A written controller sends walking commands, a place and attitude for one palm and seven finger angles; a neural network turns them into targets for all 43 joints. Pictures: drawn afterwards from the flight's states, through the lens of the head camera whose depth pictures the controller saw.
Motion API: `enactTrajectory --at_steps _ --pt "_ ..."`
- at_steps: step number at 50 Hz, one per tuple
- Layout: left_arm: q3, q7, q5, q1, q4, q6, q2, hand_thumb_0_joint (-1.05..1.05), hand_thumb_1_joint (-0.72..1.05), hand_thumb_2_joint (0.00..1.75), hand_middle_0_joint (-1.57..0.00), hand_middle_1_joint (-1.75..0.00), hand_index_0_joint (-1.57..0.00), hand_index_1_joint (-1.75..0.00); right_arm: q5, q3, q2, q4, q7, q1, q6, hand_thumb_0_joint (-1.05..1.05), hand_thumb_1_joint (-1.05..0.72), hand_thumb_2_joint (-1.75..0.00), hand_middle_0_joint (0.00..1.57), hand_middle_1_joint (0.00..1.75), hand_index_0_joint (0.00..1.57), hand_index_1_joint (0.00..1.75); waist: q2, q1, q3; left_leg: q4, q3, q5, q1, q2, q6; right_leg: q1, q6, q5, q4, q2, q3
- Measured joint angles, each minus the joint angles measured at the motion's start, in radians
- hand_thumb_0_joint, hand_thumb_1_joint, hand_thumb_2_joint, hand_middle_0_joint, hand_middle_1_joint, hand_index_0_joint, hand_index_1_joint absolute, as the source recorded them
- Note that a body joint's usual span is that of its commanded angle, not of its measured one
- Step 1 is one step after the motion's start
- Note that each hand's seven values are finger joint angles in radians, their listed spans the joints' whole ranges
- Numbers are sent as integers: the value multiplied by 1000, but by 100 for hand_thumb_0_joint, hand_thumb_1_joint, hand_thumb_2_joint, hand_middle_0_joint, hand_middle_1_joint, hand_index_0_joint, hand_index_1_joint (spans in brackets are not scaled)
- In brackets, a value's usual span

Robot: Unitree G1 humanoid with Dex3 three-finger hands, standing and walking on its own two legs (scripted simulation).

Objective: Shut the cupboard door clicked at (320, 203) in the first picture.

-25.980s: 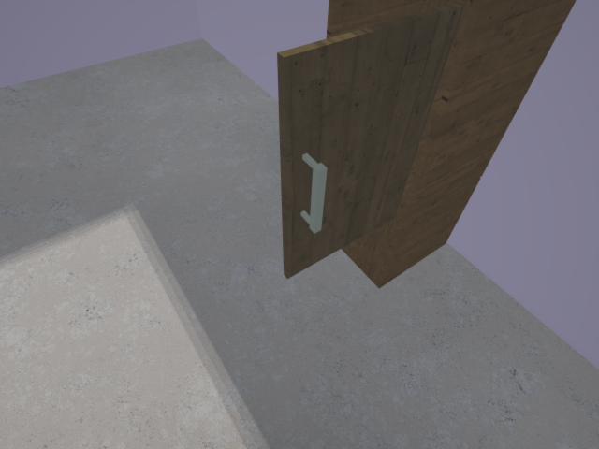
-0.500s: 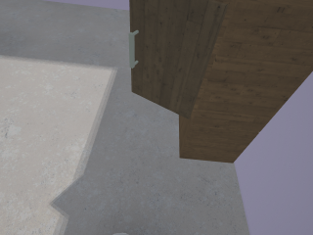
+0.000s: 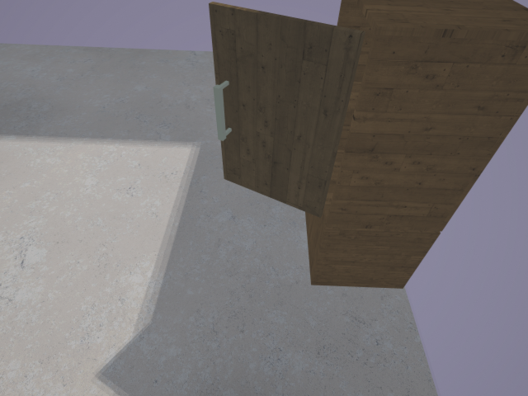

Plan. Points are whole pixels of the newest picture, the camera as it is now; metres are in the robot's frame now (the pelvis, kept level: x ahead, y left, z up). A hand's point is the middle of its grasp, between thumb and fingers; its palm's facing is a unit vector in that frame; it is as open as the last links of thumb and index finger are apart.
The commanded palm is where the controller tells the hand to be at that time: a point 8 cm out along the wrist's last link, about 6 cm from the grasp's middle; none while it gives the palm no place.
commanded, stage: let the arm hang, fingers relaxed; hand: left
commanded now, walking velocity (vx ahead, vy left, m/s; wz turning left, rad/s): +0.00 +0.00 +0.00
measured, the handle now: (223, 111) +0.89 +0.16 -0.03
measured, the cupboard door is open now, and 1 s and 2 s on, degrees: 63 63 63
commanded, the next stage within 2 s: look to check the result in 0.16 s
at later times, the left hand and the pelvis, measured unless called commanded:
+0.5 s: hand out of the picture -0.03 +0.17 -0.18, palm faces +0.03 -0.98 -0.19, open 7.4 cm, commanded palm none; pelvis +0.01 +0.00 +0.00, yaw +0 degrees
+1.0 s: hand out of the picture +0.03 +0.18 -0.18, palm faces +0.04 -0.98 -0.22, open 7.4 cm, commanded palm none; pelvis +0.02 -0.01 +0.00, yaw +1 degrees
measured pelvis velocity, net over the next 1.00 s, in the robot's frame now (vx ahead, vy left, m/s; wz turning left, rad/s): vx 0.02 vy -0.01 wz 0.03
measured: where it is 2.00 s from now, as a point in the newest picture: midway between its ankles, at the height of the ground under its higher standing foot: outside the picture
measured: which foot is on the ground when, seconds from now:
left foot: down 0.00-1.00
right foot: down 0.00-1.00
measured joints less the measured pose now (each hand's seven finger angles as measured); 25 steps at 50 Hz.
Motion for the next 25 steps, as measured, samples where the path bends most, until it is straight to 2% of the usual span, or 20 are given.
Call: enactTrajectory --at_steps 8,25 --pt "5 -1 -2 -18 -5 -4 7 0 90 90 -20 -30 -20 -30 1 -1 -4 -2 -1 4 -7 1 -91 -90 20 30 20 30 -9 -5 13 -3 -3 -1 3 3 -3 8 -2 4 -14 4 -2" --pt "12 -2 -3 -11 13 4 48 1 90 90 -20 -30 -20 -30 3 -1 -20 0 0 -26 -5 1 -91 -90 20 30 20 30 -3 1 47 -8 2 -12 15 3 -2 26 -1 3 -34 3 3"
